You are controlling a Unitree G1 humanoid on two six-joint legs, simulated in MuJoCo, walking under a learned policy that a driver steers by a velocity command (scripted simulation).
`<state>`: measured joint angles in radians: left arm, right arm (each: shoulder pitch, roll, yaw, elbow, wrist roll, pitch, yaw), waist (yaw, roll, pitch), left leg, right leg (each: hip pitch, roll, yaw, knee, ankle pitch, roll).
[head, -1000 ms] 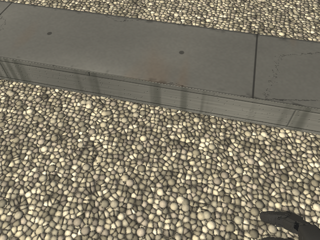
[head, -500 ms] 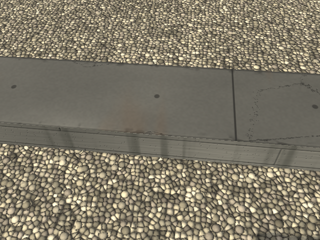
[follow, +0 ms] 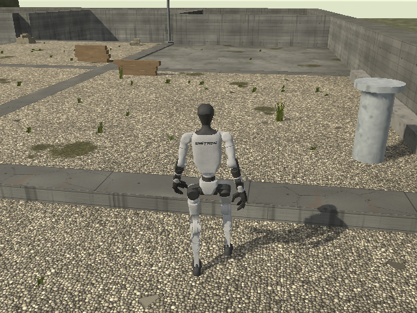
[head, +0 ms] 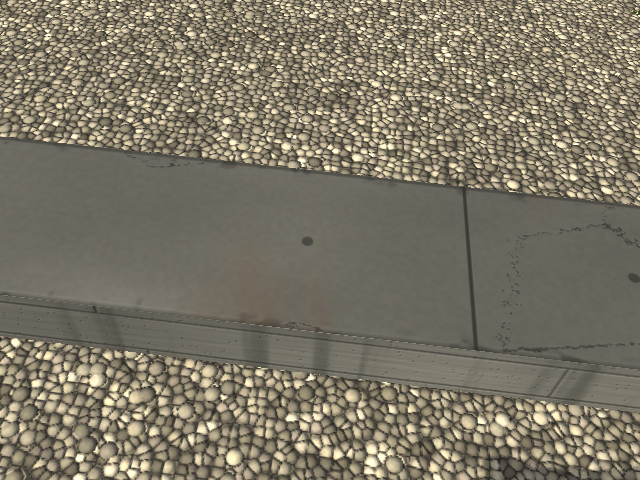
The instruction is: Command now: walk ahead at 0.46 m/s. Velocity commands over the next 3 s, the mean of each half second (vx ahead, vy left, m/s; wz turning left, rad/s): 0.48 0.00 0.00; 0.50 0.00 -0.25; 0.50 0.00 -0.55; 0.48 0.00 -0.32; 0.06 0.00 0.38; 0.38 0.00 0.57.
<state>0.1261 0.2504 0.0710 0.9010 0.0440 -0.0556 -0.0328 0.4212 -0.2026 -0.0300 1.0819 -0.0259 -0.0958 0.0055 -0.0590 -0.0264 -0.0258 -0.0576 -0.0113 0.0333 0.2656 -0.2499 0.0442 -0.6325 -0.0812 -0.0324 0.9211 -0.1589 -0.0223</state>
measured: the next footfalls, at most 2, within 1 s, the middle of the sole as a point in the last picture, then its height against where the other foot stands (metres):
right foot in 0.20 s outside the picture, level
left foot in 0.72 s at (263, 475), level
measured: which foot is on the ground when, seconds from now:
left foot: down 0.00-0.22, up 0.24-0.70, down 0.72-1.00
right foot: up 0.00-0.18, down 0.20-0.74, up 0.76-1.00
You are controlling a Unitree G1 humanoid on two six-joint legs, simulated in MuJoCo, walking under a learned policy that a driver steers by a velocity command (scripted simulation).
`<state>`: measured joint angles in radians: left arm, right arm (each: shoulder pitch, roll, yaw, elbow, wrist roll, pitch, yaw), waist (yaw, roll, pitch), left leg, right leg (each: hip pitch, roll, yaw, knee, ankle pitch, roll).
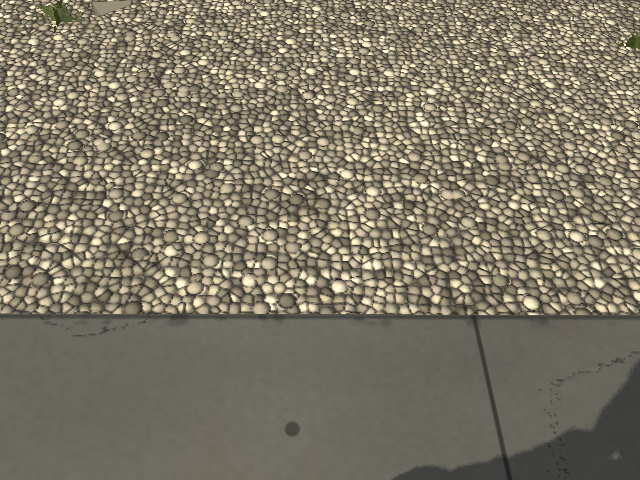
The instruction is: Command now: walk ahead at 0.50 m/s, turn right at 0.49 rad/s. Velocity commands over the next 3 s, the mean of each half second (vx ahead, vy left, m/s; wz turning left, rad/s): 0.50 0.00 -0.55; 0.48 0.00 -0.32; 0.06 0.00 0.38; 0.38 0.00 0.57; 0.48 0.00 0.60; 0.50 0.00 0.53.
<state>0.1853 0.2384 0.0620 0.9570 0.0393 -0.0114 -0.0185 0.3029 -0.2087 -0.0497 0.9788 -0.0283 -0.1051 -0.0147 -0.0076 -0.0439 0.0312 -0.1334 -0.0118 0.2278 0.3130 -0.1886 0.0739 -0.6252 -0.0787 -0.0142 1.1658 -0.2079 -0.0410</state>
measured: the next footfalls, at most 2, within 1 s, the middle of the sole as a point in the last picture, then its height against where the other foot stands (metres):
right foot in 0.38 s outside the picture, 0.18 m higher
left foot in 0.96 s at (437, 310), level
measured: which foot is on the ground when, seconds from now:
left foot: down 0.00-0.38, up 0.40-0.94, down 0.96-1.00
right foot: up 0.00-0.36, down 0.38-0.98, up 1.00-1.00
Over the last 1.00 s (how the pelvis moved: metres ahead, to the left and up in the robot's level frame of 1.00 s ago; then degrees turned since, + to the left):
0.48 0.01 0.00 -10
